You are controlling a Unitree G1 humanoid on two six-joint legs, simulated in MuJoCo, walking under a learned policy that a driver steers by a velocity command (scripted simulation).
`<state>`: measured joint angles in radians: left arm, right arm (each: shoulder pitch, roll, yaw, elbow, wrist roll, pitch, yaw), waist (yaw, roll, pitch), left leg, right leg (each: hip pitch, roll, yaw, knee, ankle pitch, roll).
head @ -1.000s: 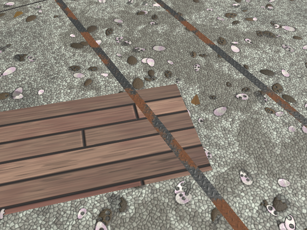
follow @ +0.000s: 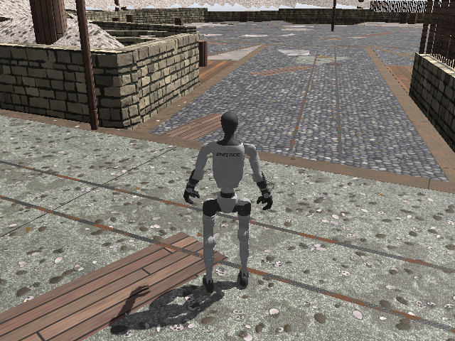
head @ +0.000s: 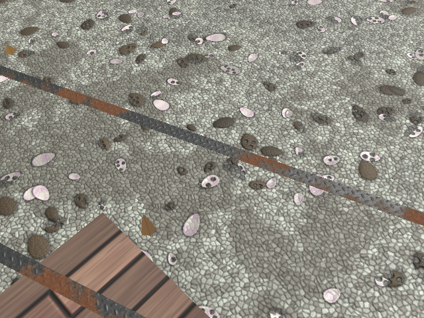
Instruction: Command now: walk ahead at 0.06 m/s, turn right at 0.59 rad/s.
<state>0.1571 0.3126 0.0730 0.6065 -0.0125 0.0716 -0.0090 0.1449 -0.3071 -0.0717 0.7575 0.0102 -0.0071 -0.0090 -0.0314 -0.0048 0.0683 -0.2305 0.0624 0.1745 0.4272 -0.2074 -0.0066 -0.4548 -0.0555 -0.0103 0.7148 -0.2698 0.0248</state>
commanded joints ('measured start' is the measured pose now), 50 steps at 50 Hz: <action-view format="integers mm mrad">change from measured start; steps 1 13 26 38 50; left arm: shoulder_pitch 46 2 9 -19 35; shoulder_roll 92 169 129 42 132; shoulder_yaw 39 46 44 10 36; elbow -67 -86 -114 -59 10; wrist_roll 3 9 -9 8 31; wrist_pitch -9 -50 -34 -27 -56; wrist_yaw -9 41 41 31 50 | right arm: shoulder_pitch -53 -56 21 -17 7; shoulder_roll -171 -88 -229 -133 -107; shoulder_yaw -45 -24 -62 -26 -3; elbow -52 -65 -65 -74 -59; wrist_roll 23 -11 -57 -8 4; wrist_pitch -6 8 -8 15 19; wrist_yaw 0 -15 8 -7 1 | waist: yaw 46 27 48 -8 39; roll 118 -120 316 202 -197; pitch -135 -196 -126 -137 -59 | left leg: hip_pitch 70 -323 102 127 -185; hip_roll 240 -61 328 177 -38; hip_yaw -125 -234 -687 -315 -159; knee -19 527 -150 -74 284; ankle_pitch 217 -160 291 387 -146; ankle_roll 142 -84 249 229 -28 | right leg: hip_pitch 163 325 -131 87 309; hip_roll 35 -129 202 56 -195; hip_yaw -46 328 177 44 209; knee -189 -341 169 22 -364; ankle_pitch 87 478 -374 -179 255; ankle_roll -53 -261 -39 67 -183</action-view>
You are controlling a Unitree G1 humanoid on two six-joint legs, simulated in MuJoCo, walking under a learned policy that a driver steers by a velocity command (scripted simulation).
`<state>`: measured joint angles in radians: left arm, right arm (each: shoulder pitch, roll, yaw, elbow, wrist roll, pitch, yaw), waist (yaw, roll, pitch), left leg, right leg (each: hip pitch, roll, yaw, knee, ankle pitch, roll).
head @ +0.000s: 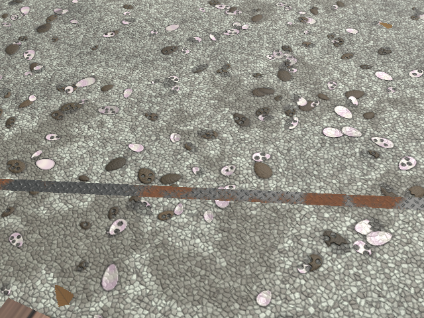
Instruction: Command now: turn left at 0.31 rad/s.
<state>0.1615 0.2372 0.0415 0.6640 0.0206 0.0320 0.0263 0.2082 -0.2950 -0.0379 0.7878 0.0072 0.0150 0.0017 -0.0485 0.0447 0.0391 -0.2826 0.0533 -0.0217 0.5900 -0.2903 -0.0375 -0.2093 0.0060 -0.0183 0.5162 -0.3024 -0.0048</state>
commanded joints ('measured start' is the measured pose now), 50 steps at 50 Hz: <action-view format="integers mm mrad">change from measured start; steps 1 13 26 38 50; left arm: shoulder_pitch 28 -93 -79 -20 -114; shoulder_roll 203 108 154 154 129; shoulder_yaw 67 42 65 34 23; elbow -54 -78 -3 38 -52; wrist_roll -2 11 -24 -9 -52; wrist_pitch -18 -17 -26 -62 -65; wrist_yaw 20 18 25 -16 0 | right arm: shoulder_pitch -52 87 -7 -17 138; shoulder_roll -114 -317 -179 -76 -134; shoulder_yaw -42 -106 -60 -7 -60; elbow -92 -156 -203 -136 -121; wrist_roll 10 -24 -1 -32 -6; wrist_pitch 2 10 0 -12 -90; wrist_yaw -8 11 -38 -9 -9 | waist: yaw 67 9 26 34 -74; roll -261 310 74 12 -12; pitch -37 -105 -105 -96 12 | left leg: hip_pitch -177 231 218 58 331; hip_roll -25 335 130 49 90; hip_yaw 33 -573 -330 -261 -300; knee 243 -260 -266 -193 -288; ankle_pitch -202 655 304 245 -320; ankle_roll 4 354 255 161 186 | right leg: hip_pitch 72 -430 -386 104 -442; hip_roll -304 19 -12 -80 22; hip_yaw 241 -40 121 129 239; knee -168 562 422 -150 105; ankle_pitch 350 -426 -1 356 -248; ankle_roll -193 78 115 39 -51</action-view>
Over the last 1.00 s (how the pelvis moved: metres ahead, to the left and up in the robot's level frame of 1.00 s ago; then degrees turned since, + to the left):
0.03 -0.02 -0.01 -20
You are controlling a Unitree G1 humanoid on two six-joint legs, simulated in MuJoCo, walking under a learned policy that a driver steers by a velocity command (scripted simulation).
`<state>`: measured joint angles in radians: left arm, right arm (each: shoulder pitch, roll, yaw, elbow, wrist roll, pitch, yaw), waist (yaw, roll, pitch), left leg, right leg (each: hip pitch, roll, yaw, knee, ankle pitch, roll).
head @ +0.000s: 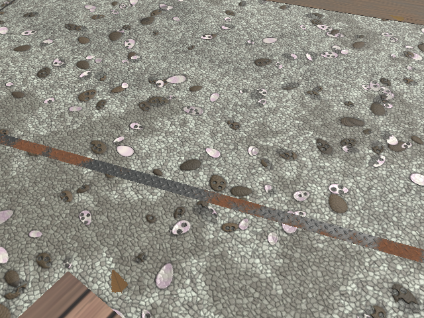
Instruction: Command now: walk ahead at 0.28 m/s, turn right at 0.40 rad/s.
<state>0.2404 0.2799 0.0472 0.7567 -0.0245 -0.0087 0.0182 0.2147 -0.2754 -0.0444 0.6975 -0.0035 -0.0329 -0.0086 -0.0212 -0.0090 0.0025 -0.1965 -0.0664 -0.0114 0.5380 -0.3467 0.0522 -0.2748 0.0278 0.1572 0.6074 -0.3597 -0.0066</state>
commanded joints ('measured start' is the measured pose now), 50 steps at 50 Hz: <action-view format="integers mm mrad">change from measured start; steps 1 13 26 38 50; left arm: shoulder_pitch -219 -293 -55 70 0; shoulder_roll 76 41 107 150 174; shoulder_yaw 11 -10 29 34 10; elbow -181 -242 -151 -11 -111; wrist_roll -9 -8 37 27 -8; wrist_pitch -35 -49 -82 -95 -129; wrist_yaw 3 -89 -54 -22 -38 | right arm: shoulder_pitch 181 162 155 -125 237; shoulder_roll -220 -211 -150 -56 -189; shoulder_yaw -73 -65 -30 -4 -64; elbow -6 30 -4 -72 -93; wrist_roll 4 20 26 28 13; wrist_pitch -48 -38 -51 -51 -38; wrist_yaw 9 -7 2 41 34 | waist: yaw -102 -77 -10 105 -119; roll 180 108 -75 -15 114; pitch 83 77 -48 94 -281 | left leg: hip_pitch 310 169 -392 -522 575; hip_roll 402 296 236 154 368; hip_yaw -579 49 -69 -40 -655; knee -352 -364 654 117 -200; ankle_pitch -272 425 118 517 139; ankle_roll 190 91 -57 -50 326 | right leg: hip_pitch -532 -325 76 251 -543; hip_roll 27 -74 -224 -221 -20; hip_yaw -10 -213 149 -188 -13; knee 219 104 -416 -487 830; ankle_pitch -171 239 218 469 -109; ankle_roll -27 4 -255 -145 -11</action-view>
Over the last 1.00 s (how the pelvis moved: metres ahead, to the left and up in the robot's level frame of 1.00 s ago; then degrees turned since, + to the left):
0.05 0.04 0.00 13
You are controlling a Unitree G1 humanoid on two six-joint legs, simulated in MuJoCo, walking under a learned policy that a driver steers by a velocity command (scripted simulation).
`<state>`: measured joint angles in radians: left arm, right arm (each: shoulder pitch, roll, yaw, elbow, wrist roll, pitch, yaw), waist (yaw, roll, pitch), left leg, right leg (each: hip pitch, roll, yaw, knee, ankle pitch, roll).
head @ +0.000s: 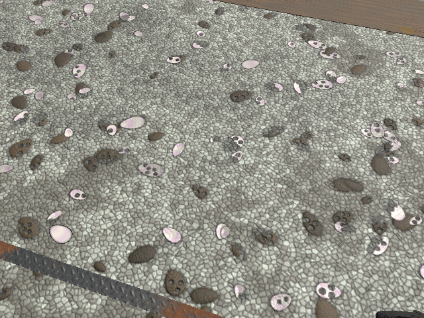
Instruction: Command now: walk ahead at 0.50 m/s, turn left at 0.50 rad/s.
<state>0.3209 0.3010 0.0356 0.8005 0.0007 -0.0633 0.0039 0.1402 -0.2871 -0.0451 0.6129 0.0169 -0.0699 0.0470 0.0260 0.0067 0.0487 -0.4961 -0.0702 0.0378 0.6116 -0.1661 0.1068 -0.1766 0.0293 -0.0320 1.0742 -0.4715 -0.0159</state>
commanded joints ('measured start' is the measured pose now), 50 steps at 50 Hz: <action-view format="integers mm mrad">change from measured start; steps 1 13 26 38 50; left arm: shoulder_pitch -121 -299 -49 81 -16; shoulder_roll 135 73 83 155 124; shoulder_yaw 11 -2 33 45 37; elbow -177 -218 -122 -3 -51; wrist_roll -29 -2 14 -24 -31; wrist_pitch -86 -49 -44 -21 -18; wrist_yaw -23 -18 -21 -13 -3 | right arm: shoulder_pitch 243 196 125 -144 127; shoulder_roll -162 -190 -108 -30 -80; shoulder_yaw -59 -66 -30 4 -31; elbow -20 20 -17 -67 31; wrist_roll -5 10 -7 2 -22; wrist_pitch -1 25 10 -15 -17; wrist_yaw -24 -64 -52 -19 -31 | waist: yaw -124 -90 -2 74 -80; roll -7 83 -112 -82 93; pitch -226 -65 -42 2 -100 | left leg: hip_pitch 720 196 -194 -84 525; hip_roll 333 143 145 123 365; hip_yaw -593 -319 -160 -52 -350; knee -286 -328 547 -25 -367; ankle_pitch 42 96 -147 183 -24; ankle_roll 240 103 -85 -112 104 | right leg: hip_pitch -627 -257 64 98 -551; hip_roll -64 -24 -257 -239 -130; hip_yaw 161 82 416 169 134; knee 269 -494 -852 -900 116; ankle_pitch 70 548 210 492 123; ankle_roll -8 103 -182 -179 8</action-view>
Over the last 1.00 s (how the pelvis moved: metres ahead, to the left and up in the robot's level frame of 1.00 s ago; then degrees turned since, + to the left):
0.50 -0.15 -0.01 -3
